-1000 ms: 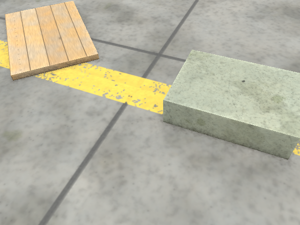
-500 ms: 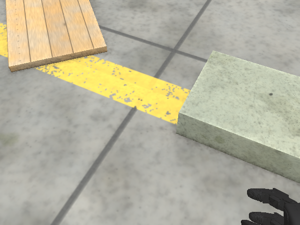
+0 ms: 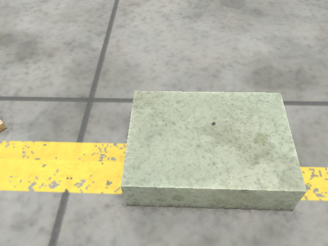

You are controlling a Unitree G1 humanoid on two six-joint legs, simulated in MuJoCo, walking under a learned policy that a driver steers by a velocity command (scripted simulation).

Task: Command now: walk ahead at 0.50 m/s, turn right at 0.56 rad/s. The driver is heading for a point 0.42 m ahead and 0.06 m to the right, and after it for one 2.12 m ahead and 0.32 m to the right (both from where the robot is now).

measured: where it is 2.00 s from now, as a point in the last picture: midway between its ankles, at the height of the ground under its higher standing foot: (187, 241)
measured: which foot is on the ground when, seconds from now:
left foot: down 0.00-0.00, up 0.02-0.48, down 0.50-1.00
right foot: down 0.00-0.52, up 0.54-0.84, down 0.86-1.00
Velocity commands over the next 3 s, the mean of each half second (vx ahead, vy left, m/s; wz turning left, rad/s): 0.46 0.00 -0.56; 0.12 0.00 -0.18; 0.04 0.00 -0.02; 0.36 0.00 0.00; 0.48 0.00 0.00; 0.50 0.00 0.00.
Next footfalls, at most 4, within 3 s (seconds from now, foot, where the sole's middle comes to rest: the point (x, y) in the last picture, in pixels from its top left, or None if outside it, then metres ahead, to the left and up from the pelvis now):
0.50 left None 0.44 0.04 -0.76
0.86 right None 0.30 -0.13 -0.76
1.78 left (161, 231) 0.52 0.04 -0.76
2.20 right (225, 157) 0.73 -0.23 -0.58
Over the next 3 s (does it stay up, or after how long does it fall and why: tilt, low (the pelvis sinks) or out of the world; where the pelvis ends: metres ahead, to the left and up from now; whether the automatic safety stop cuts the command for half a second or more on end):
stays up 0.97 -0.20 0.20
